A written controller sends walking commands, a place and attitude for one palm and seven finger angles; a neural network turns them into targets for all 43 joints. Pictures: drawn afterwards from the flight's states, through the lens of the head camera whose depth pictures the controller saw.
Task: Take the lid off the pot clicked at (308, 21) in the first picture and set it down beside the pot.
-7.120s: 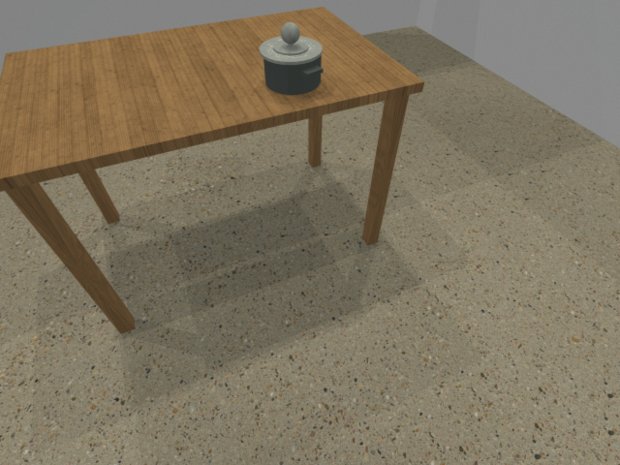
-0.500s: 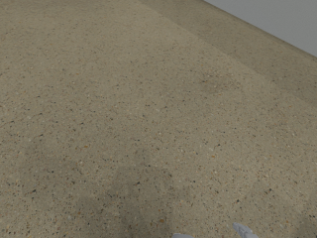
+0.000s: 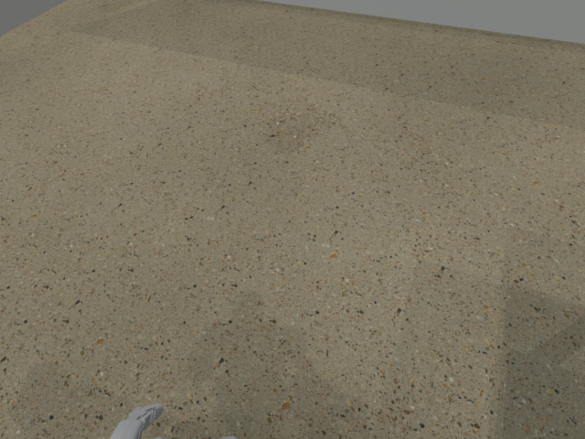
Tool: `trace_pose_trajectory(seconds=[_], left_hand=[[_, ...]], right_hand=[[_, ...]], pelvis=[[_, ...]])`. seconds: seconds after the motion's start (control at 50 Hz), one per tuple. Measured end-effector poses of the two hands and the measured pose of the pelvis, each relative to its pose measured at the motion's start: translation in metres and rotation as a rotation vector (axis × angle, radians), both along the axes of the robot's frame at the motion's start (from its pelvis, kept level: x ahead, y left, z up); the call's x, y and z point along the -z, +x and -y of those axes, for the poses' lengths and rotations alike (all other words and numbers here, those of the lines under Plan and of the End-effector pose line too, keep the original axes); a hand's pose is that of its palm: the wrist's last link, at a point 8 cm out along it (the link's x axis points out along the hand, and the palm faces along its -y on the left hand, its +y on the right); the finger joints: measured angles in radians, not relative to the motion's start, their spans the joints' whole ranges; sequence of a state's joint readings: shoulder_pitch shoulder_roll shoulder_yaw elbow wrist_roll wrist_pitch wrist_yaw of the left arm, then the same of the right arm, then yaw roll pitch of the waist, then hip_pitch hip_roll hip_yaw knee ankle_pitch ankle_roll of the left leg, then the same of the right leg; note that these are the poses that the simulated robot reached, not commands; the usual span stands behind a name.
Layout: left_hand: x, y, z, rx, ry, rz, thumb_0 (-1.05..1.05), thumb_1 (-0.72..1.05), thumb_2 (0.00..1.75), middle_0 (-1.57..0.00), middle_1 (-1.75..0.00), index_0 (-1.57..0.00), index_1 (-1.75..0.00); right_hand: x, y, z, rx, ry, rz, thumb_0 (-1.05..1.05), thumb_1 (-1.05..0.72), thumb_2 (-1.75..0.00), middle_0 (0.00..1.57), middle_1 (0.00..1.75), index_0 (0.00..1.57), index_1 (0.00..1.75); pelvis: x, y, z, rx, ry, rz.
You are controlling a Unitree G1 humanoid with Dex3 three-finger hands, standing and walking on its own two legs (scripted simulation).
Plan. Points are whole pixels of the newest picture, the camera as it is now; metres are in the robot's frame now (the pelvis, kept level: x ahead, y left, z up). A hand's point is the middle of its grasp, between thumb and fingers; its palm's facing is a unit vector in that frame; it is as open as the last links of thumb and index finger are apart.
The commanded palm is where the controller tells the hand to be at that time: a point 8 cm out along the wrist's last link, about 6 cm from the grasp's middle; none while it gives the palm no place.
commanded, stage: turn to face it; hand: left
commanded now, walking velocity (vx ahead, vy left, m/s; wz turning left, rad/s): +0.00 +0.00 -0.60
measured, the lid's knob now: out of the picture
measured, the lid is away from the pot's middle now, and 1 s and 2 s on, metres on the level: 0.00 0.00 0.00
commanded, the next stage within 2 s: none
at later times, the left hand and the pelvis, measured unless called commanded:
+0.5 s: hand out of the picture +0.09 +0.21 -0.16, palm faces -0.19 -0.95 -0.23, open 7.4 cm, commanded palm none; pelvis +0.01 +0.02 +0.01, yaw -17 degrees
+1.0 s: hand (234, 390) +0.21 +0.11 -0.14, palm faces -0.58 -0.78 -0.26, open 7.4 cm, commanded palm none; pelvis +0.00 +0.01 +0.00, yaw -36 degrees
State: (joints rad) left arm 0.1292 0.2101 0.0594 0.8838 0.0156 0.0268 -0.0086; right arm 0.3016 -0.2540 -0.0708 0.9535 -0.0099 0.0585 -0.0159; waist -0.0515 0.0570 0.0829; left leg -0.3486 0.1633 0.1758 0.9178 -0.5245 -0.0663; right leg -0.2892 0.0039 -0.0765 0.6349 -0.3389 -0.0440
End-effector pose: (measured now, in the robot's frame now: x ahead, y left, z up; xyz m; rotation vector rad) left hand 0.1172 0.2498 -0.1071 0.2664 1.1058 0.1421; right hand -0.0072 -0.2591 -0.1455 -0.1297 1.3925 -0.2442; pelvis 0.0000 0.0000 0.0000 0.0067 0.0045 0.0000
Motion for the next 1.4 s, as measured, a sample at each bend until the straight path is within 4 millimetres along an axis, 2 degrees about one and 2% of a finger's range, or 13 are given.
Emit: trace_pose_trajectory(seconds=[0.12, 0.26, 0.42, 0.52, 0.66, 0.78, 0.88, 1.0, 1.06, 1.12, 1.22, 1.3, 1.4], left_hand=[[-0.012, 0.003, 0.025, 0.043, 0.006, -0.021, 0.01, 0.90, 0.90, -0.20, -0.30, -0.20, -0.30], [-0.006, -0.009, 0.035, 0.080, -0.016, -0.090, 0.01, 0.90, 0.90, -0.20, -0.30, -0.20, -0.30], [0.009, -0.026, 0.014, 0.094, -0.026, -0.182, 0.01, 0.90, 0.90, -0.20, -0.30, -0.20, -0.30], [0.028, -0.017, -0.012, 0.128, -0.033, -0.221, 0.01, 0.90, 0.90, -0.20, -0.30, -0.20, -0.30], [0.026, 0.024, -0.026, 0.231, -0.041, -0.191, 0.01, 0.91, 0.90, -0.20, -0.30, -0.20, -0.30], [0.018, 0.058, -0.014, 0.335, -0.031, -0.172, 0.01, 0.91, 0.90, -0.20, -0.30, -0.19, -0.30], [0.012, 0.087, 0.023, 0.448, -0.021, -0.144, 0.01, 0.91, 0.90, -0.20, -0.30, -0.19, -0.30], [0.005, 0.118, 0.096, 0.607, -0.009, -0.051, 0.01, 0.91, 0.90, -0.20, -0.30, -0.19, -0.30], [0.001, 0.123, 0.128, 0.672, 0.000, 0.008, 0.01, 0.91, 0.90, -0.20, -0.30, -0.19, -0.30], [-0.008, 0.119, 0.145, 0.694, 0.005, 0.019, 0.01, 0.91, 0.90, -0.20, -0.30, -0.20, -0.30], [-0.011, 0.105, 0.160, 0.738, 0.009, -0.026, 0.01, 0.90, 0.90, -0.20, -0.30, -0.20, -0.30], [-0.007, 0.096, 0.160, 0.759, 0.008, -0.070, 0.01, 0.90, 0.90, -0.20, -0.30, -0.20, -0.30], [0.002, 0.091, 0.149, 0.769, 0.010, -0.125, 0.01, 0.90, 0.90, -0.20, -0.30, -0.20, -0.30]], right_hand=[[-0.012, 0.019, 0.015, 0.044, 0.008, 0.076, 0.01, -0.91, -0.90, 0.20, 0.30, 0.20, 0.30], [-0.024, 0.051, 0.020, 0.068, -0.010, 0.185, 0.01, -0.90, -0.90, 0.20, 0.30, 0.20, 0.30], [-0.040, 0.083, 0.009, 0.090, -0.058, 0.282, 0.01, -0.90, -0.90, 0.20, 0.30, 0.20, 0.30], [-0.050, 0.087, -0.008, 0.121, -0.112, 0.346, 0.01, -0.90, -0.90, 0.20, 0.30, 0.20, 0.30], [-0.062, 0.041, -0.032, 0.193, -0.139, 0.287, 0.01, -0.90, -0.90, 0.21, 0.30, 0.21, 0.30], [-0.058, -0.014, -0.046, 0.324, -0.127, 0.219, 0.01, -0.90, -0.90, 0.21, 0.30, 0.21, 0.30], [-0.045, -0.072, -0.054, 0.452, -0.098, 0.139, 0.01, -0.90, -0.90, 0.21, 0.30, 0.21, 0.30], [-0.017, -0.146, -0.055, 0.597, -0.043, 0.046, 0.01, -0.90, -0.90, 0.21, 0.30, 0.21, 0.30], [-0.003, -0.172, -0.051, 0.652, -0.019, 0.001, 0.01, -0.90, -0.90, 0.21, 0.30, 0.21, 0.30], [-0.006, -0.180, -0.045, 0.684, -0.011, -0.005, 0.01, -0.90, -0.90, 0.20, 0.30, 0.20, 0.30], [-0.016, -0.171, -0.029, 0.718, -0.029, 0.073, 0.01, -0.91, -0.90, 0.20, 0.30, 0.20, 0.30], [-0.022, -0.158, -0.018, 0.735, -0.058, 0.132, 0.01, -0.90, -0.90, 0.20, 0.30, 0.20, 0.30], [-0.030, -0.137, -0.008, 0.744, -0.100, 0.189, 0.01, -0.90, -0.90, 0.20, 0.30, 0.20, 0.30]], pelvis=[[-0.014, 0.001, 0.015, 0.076, 0.025, -0.002], [-0.018, 0.002, 0.018, 0.158, 0.027, -0.009], [-0.015, 0.007, 0.000, 0.253, 0.006, -0.017], [-0.007, 0.011, -0.021, 0.310, -0.018, -0.027], [-0.016, 0.012, -0.036, 0.402, -0.035, -0.002], [-0.020, 0.014, -0.038, 0.479, -0.048, 0.001], [-0.017, 0.009, -0.030, 0.547, -0.040, 0.001], [-0.005, -0.004, -0.007, 0.632, -0.009, -0.001], [0.001, -0.012, 0.004, 0.663, -0.007, -0.001], [-0.005, -0.017, 0.011, 0.692, 0.006, 0.003], [-0.015, -0.023, 0.018, 0.759, 0.024, 0.003], [-0.017, -0.023, 0.019, 0.805, 0.026, 0.001], [-0.016, -0.016, 0.015, 0.861, 0.017, -0.009]])
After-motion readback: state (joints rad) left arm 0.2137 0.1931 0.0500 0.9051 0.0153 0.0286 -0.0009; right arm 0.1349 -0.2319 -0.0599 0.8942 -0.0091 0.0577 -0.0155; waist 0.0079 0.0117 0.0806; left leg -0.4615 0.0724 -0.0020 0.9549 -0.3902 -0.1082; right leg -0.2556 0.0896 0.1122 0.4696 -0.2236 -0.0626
